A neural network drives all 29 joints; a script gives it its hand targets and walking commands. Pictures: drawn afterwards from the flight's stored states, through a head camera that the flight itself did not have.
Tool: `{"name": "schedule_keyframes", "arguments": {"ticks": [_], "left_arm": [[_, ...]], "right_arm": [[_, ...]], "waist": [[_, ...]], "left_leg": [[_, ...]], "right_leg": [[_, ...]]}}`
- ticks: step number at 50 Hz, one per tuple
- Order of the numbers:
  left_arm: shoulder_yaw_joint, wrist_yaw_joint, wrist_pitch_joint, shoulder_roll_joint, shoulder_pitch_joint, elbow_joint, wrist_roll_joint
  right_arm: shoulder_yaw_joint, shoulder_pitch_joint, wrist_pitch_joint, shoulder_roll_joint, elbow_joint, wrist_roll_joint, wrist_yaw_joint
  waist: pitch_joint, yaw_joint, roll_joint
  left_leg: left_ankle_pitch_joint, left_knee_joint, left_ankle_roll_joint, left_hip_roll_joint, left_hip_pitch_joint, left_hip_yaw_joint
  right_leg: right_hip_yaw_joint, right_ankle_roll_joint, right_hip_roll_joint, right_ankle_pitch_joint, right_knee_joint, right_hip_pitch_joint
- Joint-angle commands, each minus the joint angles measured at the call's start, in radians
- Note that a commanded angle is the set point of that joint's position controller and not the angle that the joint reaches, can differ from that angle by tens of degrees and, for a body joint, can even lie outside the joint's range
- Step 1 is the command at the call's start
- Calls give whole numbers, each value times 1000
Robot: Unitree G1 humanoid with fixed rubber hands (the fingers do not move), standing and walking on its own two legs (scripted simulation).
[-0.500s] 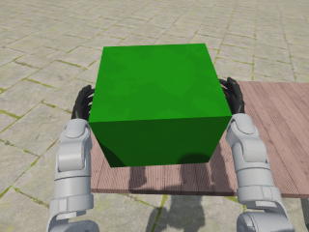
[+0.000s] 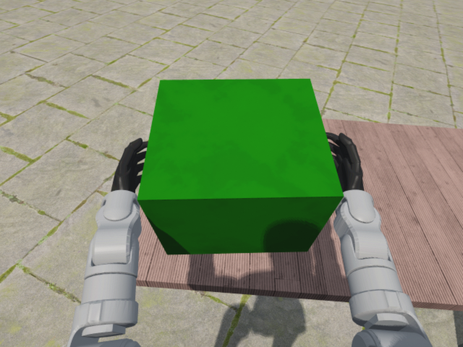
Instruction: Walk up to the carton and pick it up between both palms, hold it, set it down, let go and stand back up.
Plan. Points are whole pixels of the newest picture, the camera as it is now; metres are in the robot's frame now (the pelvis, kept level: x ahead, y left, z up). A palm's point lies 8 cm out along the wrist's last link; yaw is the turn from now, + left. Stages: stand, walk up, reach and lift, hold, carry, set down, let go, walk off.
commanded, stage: set down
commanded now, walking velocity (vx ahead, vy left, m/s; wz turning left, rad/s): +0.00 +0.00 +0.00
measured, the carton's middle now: (236, 169) +0.42 -0.01 +0.09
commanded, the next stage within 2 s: none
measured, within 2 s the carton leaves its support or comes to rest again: neither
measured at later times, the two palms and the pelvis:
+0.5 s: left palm (141, 201) +0.36 +0.16 +0.08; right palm (346, 181) +0.37 -0.21 +0.11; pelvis -0.01 -0.01 +0.00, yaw -1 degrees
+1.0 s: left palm (155, 200) +0.38 +0.14 +0.06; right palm (349, 182) +0.39 -0.23 +0.09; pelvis -0.01 -0.01 +0.00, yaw -3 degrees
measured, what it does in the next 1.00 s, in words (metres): stands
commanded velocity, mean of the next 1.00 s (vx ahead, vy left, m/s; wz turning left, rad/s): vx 0.00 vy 0.00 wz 0.00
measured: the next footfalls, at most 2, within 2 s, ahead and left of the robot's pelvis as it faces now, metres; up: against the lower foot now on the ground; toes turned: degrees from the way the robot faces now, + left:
none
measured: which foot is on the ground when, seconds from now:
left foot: down 0.00-1.00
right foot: down 0.00-1.00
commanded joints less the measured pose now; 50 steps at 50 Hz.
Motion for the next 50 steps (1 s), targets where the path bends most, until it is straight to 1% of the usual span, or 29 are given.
{"name": "schedule_keyframes", "arguments": {"ticks": [1, 3, 4, 5, 6, 8, 9, 11, 12, 13, 14, 15, 16, 17, 23, 24, 26, 27, 28, 32, 35, 37, 40, 42, 45, 46, 48, 49, 50], "left_arm": [[-468, -98, -94, -472, -563, -187, -92], [-433, -92, -69, -456, -515, -135, -56], [-427, -86, -69, -461, -521, -167, -52], [-441, -79, -71, -464, -516, -184, -69], [-403, -74, -71, -442, -518, -159, -60], [-384, -62, -80, -445, -515, -148, -43], [-362, -65, -71, -420, -501, -108, -36], [-370, -61, -87, -436, -553, -84, -46], [-396, -54, -105, -459, -581, -132, -59], [-368, -49, -117, -449, -567, -103, -51], [-370, -55, -120, -437, -576, -52, -51], [-372, -51, -136, -454, -620, -70, -55], [-399, -50, -146, -467, -621, -61, -67], [-388, -44, -171, -474, -640, -58, -66], [-373, -35, -237, -478, -724, 84, -52], [-360, -34, -260, -472, -740, 75, -48], [-370, -35, -272, -494, -748, 133, -56], [-349, -38, -276, -484, -735, 121, -43], [-343, -34, -284, -493, -728, 127, -38], [-262, -42, -300, -454, -719, 202, -12], [-244, -37, -309, -474, -665, 220, 11], [-248, -36, -327, -460, -706, 227, 2], [-272, -13, -364, -499, -773, 194, -4], [-287, 0, -375, -514, -781, 220, -8], [-265, 1, -366, -497, -751, 267, -5], [-282, 6, -379, -521, -794, 272, -1], [-256, 10, -376, -512, -767, 299, 17], [-244, 12, -376, -512, -768, 295, 10], [-269, 14, -388, -517, -798, 275, -2]], "right_arm": [[364, -570, -87, 352, -173, 36, 148], [315, -578, -81, 280, -125, 29, 173], [337, -570, -84, 305, -147, 40, 179], [339, -544, -84, 299, -116, 45, 184], [354, -571, -82, 303, -102, 46, 193], [363, -604, -93, 319, -110, 51, 206], [338, -623, -92, 305, -94, 40, 213], [320, -650, -104, 313, -75, 21, 218], [342, -633, -118, 324, -60, 26, 223], [351, -641, -119, 331, -42, 16, 227], [312, -640, -120, 327, -18, -6, 229], [312, -636, -133, 348, 10, -15, 233], [282, -629, -142, 331, -5, -36, 234], [303, -648, -155, 368, 13, -30, 235], [183, -651, -193, 353, 166, -113, 239], [198, -654, -204, 365, 180, -112, 240], [166, -683, -218, 350, 177, -125, 237], [163, -646, -215, 357, 213, -129, 238], [161, -644, -217, 347, 217, -129, 238], [157, -678, -225, 345, 257, -137, 243], [168, -649, -238, 353, 274, -141, 246], [166, -683, -253, 343, 277, -146, 250], [178, -732, -287, 363, 262, -141, 264], [150, -724, -289, 338, 308, -153, 265], [108, -719, -286, 306, 368, -166, 263], [109, -732, -294, 312, 385, -169, 267], [89, -722, -290, 283, 439, -177, 277], [97, -725, -291, 308, 411, -179, 278], [99, -725, -298, 304, 426, -179, 276]], "waist": [[-381, -4, 88], [-335, 2, 94], [-351, 23, 86], [-341, 19, 84], [-347, 63, 45], [-378, 75, 21], [-343, 65, 14], [-353, 63, -1], [-391, 54, 1], [-405, 80, -14], [-371, 59, -19], [-417, 60, -10], [-443, 39, -1], [-472, 62, 2], [-476, 18, 22], [-495, 41, 5], [-534, 21, 29], [-506, 25, 4], [-529, 30, 16], [-435, 68, -18], [-469, 89, -14], [-505, 87, -31], [-586, 109, -18], [-573, 85, -6], [-530, 83, -32], [-520, 69, 0], [-510, 85, 16], [-525, 109, -12], [-567, 88, 9]], "left_leg": [[531, 9, -90, -17, -41, 114], [472, -10, -84, 1, -30, 92], [504, -2, -88, -11, -33, 110], [509, 0, -90, -10, -19, 103], [480, -8, -76, -10, -38, 118], [456, -15, -62, -16, -88, 123], [373, -27, -49, -21, -133, 124], [340, -41, -46, -20, -153, 131], [363, -32, -48, -22, -143, 131], [345, -39, -40, -20, -156, 138], [272, -53, -35, -19, -178, 133], [294, -47, -34, -18, -156, 141], [294, -44, -41, -12, -159, 134], [315, -29, -41, -21, -173, 143], [233, -39, -42, -18, -233, 149], [240, -36, -37, -18, -227, 158], [266, -22, -42, -18, -225, 152], [280, -25, -40, -16, -219, 156], [309, -19, -44, -16, -208, 154], [247, -51, -21, -17, -269, 168], [303, -42, -26, -17, -254, 168], [279, -50, -23, -13, -262, 175], [347, -22, -27, -4, -234, 180], [369, -14, -35, 1, -231, 164], [354, -15, -33, 12, -206, 169], [347, -12, -42, 8, -210, 163], [346, -15, -41, 16, -183, 161], [329, -16, -32, 14, -191, 169], [343, -10, -36, 12, -187, 171]], "right_leg": [[-21, -13, 43, 352, 86, 312], [-32, -22, 53, 244, 71, 245], [-29, -17, 51, 284, 75, 277], [-30, -25, 50, 268, 65, 248], [-23, -23, 50, 269, 70, 261], [-15, -15, 42, 299, 81, 301], [-11, -16, 35, 305, 82, 320], [-3, -14, 31, 306, 85, 330], [-9, -14, 31, 330, 98, 331], [-1, -14, 30, 330, 101, 343], [-5, -12, 22, 285, 90, 333], [-4, -14, 22, 305, 99, 322], [-12, -18, 22, 298, 103, 315], [-4, -16, 22, 324, 108, 317], [-8, -3, 4, 313, 122, 315], [6, 0, 3, 324, 122, 318], [-1, -5, 5, 344, 128, 316], [-6, 3, 5, 368, 129, 324], [-3, 0, 5, 384, 137, 327], [9, 18, -11, 394, 142, 377], [5, 16, -6, 462, 153, 388], [2, 17, -7, 430, 147, 373], [-1, 4, 8, 429, 156, 330], [-4, -5, 9, 434, 149, 299], [-12, -5, 16, 408, 134, 254], [-6, -14, 12, 375, 126, 230], [-12, -17, 10, 341, 117, 188], [-14, -11, 13, 338, 118, 198], [-16, -14, 12, 356, 126, 195]]}}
